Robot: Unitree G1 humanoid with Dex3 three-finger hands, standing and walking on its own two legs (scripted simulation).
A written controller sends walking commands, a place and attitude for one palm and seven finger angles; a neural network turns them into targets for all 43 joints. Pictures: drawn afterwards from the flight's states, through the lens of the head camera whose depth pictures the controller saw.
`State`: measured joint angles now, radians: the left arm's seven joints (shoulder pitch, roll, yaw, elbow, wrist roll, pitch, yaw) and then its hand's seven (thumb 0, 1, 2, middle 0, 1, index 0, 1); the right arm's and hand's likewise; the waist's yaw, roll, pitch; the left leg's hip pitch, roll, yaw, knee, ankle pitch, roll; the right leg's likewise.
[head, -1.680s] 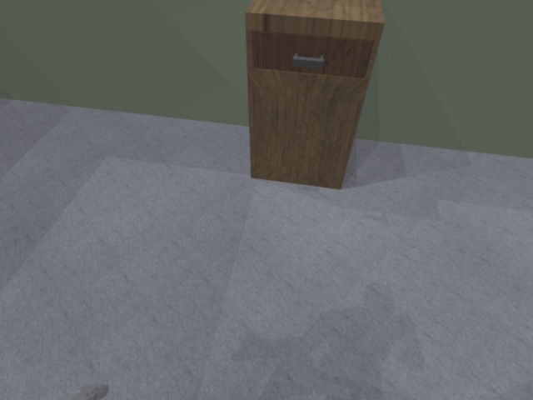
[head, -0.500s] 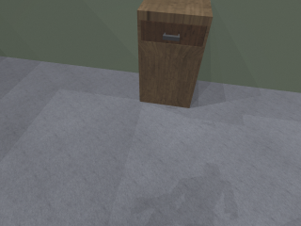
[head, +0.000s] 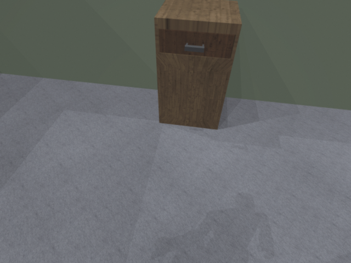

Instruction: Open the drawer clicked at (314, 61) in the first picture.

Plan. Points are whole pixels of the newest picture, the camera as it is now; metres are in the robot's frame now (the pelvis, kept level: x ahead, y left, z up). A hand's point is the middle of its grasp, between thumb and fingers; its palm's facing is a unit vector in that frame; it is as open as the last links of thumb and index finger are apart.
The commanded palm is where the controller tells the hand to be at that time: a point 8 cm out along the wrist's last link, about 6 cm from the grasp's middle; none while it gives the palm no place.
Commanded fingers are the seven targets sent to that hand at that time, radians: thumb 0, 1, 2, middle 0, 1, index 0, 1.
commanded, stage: walk to a spot facing it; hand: left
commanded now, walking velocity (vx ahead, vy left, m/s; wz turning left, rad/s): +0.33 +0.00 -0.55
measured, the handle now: (194, 46) +1.27 -0.02 -0.08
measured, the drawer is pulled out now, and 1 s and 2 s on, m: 0.00 0.00 0.00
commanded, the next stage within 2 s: turn to face it in 1.08 s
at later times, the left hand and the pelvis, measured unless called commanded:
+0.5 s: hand out of the picture +0.07 +0.14 -0.17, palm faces -0.11 -0.99 -0.13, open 7.4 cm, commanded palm none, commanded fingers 0.00 0.90 0.90 -0.20 -0.30 -0.20 -0.30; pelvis +0.14 -0.02 +0.00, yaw -12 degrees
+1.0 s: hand (156, 152) +0.53 +0.11 -0.16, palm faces -0.45 -0.87 -0.20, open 7.4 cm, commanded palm none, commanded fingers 0.00 0.90 0.90 -0.20 -0.30 -0.20 -0.30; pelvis +0.33 -0.01 +0.00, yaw -28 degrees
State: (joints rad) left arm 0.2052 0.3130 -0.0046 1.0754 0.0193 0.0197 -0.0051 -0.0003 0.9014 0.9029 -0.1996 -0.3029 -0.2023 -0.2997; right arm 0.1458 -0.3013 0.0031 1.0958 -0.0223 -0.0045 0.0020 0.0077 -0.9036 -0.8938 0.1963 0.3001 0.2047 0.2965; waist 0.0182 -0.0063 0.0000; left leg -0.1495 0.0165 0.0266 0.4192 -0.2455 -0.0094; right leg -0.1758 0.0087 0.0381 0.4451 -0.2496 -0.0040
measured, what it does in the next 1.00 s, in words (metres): walks ahead, turning right: left foot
